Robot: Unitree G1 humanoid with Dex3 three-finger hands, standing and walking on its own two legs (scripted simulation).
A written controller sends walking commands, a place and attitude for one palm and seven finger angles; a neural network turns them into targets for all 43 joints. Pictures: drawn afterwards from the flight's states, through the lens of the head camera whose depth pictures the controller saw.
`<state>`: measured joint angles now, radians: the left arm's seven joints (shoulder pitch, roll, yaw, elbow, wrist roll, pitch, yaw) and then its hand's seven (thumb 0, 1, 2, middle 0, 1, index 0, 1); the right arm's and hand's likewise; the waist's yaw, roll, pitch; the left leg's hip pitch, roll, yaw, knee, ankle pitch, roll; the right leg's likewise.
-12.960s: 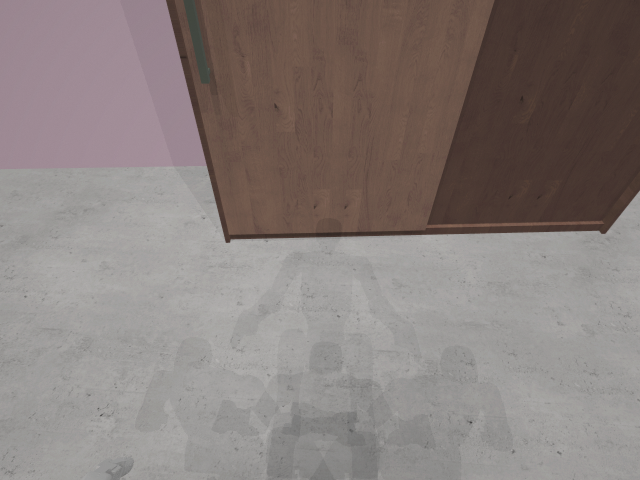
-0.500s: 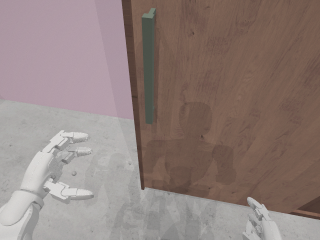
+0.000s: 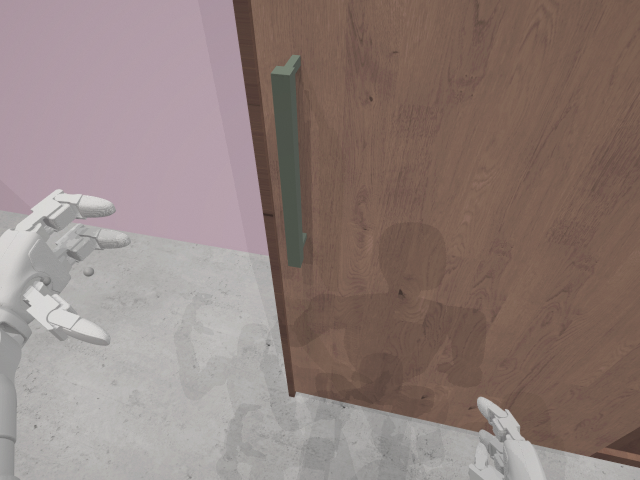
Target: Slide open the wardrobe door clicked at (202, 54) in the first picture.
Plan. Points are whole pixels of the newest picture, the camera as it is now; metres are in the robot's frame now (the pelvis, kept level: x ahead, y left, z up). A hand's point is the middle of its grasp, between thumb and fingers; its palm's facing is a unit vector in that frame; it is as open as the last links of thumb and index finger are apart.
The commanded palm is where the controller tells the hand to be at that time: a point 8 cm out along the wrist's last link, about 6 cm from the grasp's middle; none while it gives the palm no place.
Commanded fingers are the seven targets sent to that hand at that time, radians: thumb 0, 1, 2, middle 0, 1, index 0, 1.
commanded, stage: raise the hand with hooked fingers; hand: left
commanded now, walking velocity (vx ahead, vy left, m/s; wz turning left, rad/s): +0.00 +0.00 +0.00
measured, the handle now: (295, 177) +0.48 +0.10 +0.14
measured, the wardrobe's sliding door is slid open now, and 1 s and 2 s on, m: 0.00 0.00 0.00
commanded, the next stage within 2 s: move the hooked fingers beside the handle in 0.50 s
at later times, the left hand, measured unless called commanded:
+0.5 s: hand (108, 278) +0.27 +0.26 +0.15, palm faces -0.03 -1.00 -0.09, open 14.0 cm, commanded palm +0.24 +0.31 +0.16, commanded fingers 0.00 -0.50 0.30 -0.30 -1.20 -0.30 -1.20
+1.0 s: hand (156, 246) +0.32 +0.23 +0.16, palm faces -0.10 -0.99 -0.06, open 13.9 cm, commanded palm +0.29 +0.28 +0.15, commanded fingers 0.00 -0.50 0.30 -0.30 -1.20 -0.30 -1.20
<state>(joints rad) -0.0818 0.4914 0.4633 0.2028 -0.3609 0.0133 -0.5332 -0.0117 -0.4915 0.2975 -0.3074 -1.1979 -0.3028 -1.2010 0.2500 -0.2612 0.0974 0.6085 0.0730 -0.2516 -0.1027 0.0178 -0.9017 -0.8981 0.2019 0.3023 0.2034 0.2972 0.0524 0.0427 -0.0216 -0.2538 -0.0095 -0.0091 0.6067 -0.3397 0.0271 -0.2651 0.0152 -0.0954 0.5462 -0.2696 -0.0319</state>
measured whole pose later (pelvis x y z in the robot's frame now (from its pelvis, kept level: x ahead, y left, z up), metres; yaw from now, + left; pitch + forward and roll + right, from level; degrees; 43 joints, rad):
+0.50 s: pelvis -0.01 -0.01 +0.00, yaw -1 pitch -1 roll -1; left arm -0.07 0.47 0.45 0.22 -0.34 0.04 -0.54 -0.01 -0.50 0.30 -0.31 -1.20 -0.30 -1.20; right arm 0.25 -0.28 0.08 0.59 0.08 -0.25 -0.10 0.02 -0.90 -0.90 0.20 0.30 0.20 0.30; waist 0.04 0.05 -0.01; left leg -0.24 -0.01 0.01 0.58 -0.32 0.02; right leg -0.26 0.02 -0.08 0.54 -0.25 -0.04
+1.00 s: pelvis +0.00 +0.00 +0.00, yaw -2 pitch +0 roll +0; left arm -0.20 0.42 0.36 0.28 -0.31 0.03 -0.47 -0.01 -0.49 0.30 -0.31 -1.20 -0.30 -1.20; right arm 0.26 -0.26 0.08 0.60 0.07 -0.24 -0.10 0.02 -0.90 -0.90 0.20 0.30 0.20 0.30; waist 0.02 0.04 -0.03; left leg -0.24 -0.02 0.02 0.55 -0.31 0.03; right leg -0.28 0.01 -0.06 0.53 -0.25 -0.03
